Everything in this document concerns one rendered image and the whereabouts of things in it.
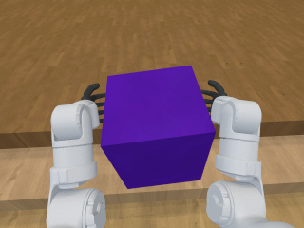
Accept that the robot right hand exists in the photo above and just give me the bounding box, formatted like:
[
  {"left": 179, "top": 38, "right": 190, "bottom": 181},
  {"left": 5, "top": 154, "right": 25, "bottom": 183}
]
[{"left": 200, "top": 80, "right": 227, "bottom": 118}]

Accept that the robot left upper arm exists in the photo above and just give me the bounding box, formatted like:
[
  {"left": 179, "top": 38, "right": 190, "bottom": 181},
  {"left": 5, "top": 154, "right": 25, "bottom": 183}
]
[{"left": 47, "top": 188, "right": 107, "bottom": 228}]

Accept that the robot left hand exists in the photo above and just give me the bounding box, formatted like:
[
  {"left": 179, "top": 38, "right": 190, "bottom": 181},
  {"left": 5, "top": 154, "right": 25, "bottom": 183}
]
[{"left": 81, "top": 83, "right": 106, "bottom": 124}]

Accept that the robot right forearm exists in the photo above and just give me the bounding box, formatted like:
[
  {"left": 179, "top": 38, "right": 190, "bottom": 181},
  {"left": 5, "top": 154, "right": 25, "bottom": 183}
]
[{"left": 211, "top": 96, "right": 266, "bottom": 211}]

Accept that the robot right upper arm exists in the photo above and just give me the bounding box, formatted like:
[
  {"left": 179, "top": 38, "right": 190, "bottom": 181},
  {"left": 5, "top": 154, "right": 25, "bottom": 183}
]
[{"left": 206, "top": 180, "right": 296, "bottom": 228}]

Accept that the carton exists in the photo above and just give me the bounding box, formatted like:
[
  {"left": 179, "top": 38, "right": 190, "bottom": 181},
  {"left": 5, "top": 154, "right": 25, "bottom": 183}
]
[{"left": 100, "top": 65, "right": 216, "bottom": 189}]

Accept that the robot left forearm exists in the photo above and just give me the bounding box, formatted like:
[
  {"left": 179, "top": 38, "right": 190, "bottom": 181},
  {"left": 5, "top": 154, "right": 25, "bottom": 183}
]
[{"left": 46, "top": 100, "right": 100, "bottom": 228}]

